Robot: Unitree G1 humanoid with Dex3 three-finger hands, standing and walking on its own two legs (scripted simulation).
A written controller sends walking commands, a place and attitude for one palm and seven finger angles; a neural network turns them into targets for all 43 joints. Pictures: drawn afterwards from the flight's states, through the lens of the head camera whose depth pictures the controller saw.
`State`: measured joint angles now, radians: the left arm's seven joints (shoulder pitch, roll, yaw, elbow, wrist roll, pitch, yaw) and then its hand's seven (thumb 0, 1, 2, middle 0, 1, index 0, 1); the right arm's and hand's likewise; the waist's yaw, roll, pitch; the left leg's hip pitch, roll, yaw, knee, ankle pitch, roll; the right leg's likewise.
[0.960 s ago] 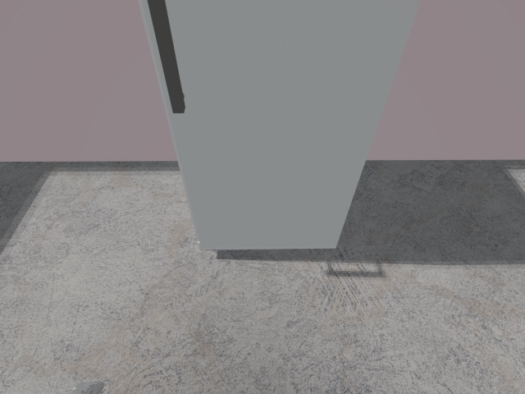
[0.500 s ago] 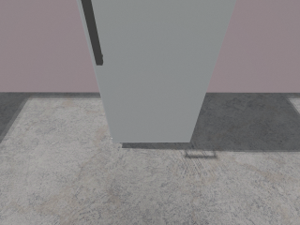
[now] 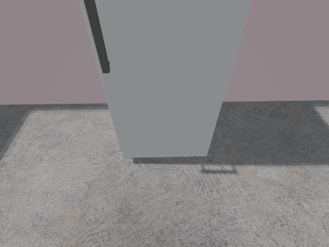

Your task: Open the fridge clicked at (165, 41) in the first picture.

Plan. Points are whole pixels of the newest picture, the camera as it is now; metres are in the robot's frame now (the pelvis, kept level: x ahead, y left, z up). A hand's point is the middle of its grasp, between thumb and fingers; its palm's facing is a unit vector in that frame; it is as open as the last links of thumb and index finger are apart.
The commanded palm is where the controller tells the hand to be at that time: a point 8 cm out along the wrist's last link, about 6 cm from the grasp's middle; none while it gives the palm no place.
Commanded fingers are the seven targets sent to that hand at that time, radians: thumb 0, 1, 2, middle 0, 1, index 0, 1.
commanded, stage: look at it before walking up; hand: left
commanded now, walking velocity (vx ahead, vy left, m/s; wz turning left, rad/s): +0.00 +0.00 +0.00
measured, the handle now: (96, 22) +0.76 +0.28 +0.20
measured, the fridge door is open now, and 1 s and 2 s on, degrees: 0 0 0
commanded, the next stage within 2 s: take the last steps up to it in 0.48 s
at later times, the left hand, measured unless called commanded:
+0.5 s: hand out of the picture +0.07 +0.24 -0.16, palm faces -0.02 -0.95 -0.32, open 7.4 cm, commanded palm none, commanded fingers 0.00 0.90 0.90 -0.20 -0.30 -0.20 -0.30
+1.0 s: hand out of the picture +0.02 +0.24 -0.19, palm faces +0.07 -0.98 -0.17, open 7.4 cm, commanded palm none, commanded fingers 0.00 0.90 0.90 -0.20 -0.30 -0.20 -0.30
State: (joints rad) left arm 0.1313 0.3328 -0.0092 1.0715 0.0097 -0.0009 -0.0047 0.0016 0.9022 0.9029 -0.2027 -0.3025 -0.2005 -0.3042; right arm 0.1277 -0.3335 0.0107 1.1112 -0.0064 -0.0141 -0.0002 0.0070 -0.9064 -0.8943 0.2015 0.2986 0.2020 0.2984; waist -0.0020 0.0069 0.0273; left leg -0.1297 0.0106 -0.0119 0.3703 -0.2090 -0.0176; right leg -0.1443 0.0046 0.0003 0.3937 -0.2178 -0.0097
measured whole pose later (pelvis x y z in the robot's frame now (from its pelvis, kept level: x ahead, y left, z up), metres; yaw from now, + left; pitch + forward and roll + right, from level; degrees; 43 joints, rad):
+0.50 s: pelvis +0.00 +0.00 +0.00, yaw +0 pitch -2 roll +0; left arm 0.15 0.33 -0.01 1.08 0.01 0.00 -0.01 0.00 0.90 0.90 -0.20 -0.30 -0.20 -0.30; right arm 0.13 -0.33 0.01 1.12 0.00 -0.01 0.00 0.01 -0.91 -0.89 0.20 0.30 0.20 0.30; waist 0.00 0.00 0.03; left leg -0.12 0.01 -0.02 0.36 -0.20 -0.02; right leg -0.13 0.01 0.00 0.37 -0.21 -0.01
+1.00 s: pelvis +0.07 +0.06 -0.01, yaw +3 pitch -1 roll +0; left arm 0.37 0.21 0.03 1.10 0.03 0.03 -0.01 0.00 0.90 0.90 -0.20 -0.30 -0.20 -0.30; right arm 0.39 -0.18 -0.01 1.08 -0.02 -0.04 0.00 0.00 -0.91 -0.89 0.20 0.30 0.20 0.30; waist -0.01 -0.05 0.00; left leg -0.21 -0.01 0.11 0.55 -0.34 0.06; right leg -0.33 -0.06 -0.02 0.97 -0.46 -0.03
